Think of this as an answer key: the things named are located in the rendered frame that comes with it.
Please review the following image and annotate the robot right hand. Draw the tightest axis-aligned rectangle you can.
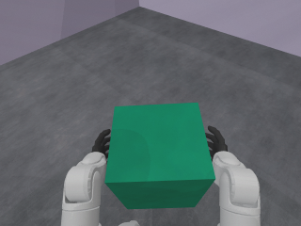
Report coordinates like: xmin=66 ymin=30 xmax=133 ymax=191
xmin=205 ymin=125 xmax=228 ymax=162

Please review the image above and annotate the robot left hand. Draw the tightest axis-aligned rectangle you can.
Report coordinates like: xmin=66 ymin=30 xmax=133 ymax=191
xmin=92 ymin=129 xmax=111 ymax=165

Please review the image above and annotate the robot right forearm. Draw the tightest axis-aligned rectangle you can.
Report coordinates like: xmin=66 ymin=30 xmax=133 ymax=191
xmin=212 ymin=151 xmax=261 ymax=226

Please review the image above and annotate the robot left forearm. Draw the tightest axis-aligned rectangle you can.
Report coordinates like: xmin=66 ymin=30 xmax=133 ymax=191
xmin=61 ymin=152 xmax=107 ymax=226

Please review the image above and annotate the carton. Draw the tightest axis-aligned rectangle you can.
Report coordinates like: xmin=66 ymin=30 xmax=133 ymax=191
xmin=104 ymin=103 xmax=216 ymax=209

